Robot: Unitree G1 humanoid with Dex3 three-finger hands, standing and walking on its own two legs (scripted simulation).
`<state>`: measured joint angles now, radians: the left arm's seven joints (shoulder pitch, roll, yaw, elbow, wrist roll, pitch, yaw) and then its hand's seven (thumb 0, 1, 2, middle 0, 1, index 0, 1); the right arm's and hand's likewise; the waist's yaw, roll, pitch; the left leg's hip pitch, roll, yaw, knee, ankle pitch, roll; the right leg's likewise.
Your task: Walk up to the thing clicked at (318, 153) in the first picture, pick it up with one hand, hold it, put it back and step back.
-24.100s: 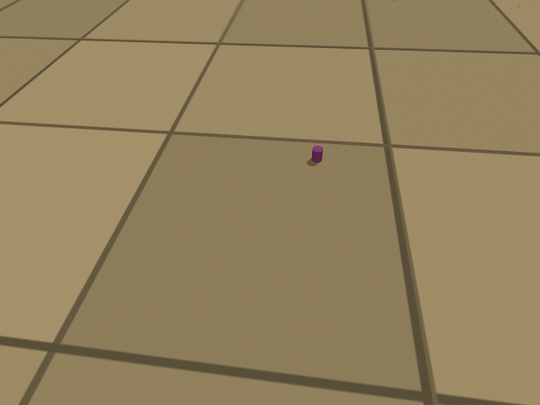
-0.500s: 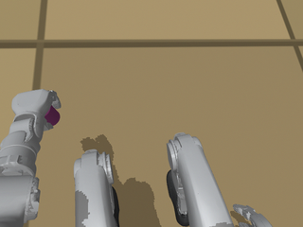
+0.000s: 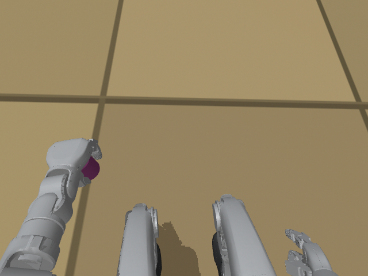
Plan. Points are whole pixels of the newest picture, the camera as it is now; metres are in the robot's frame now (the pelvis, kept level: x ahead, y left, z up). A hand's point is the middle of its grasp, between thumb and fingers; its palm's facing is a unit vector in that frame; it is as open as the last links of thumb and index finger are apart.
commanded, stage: lift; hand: left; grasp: from above
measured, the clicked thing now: (83, 165) +0.40 +0.24 -0.11
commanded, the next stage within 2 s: hold in 0.80 s
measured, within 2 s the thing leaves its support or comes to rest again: neither
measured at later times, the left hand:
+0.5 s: hand (57, 150) +0.36 +0.22 +0.08, palm faces -0.43 -0.09 -0.90, open 7.9 cm
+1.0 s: hand (35, 115) +0.38 +0.22 +0.15, palm faces -0.44 -0.08 -0.90, open 8.0 cm
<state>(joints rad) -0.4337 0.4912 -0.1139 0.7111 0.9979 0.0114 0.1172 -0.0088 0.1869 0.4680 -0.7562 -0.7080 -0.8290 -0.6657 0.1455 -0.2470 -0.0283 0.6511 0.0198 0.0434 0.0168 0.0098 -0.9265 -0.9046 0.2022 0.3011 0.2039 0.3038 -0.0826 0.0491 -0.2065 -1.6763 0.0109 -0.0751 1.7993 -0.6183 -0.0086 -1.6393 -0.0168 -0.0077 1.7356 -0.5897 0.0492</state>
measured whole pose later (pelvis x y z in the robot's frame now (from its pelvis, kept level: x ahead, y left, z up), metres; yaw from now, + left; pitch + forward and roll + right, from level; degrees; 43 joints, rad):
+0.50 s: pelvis +0.03 -0.01 +0.16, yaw +0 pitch +15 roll -2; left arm -0.29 0.40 -0.18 0.72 0.98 0.04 0.12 -0.01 0.19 0.46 -0.76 -0.70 -0.83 -0.66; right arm 0.24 -0.24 -0.03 0.70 0.05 0.00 -0.06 0.01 -0.93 -0.91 0.20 0.30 0.20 0.30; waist -0.06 0.04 -0.14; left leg -0.97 0.04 -0.02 1.18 -0.48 -0.01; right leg -0.96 0.00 0.01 1.14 -0.45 0.03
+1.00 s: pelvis +0.07 +0.00 +0.22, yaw +0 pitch +8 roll -1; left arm -0.29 0.38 -0.21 0.76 0.98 0.03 0.09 -0.01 0.18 0.48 -0.76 -0.70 -0.84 -0.66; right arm 0.24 -0.24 -0.04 0.72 0.05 0.00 -0.05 0.01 -0.92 -0.90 0.20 0.30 0.20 0.30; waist -0.04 0.04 -0.08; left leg -0.57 0.03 0.01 0.81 -0.37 -0.01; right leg -0.58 -0.02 0.03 0.78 -0.34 0.04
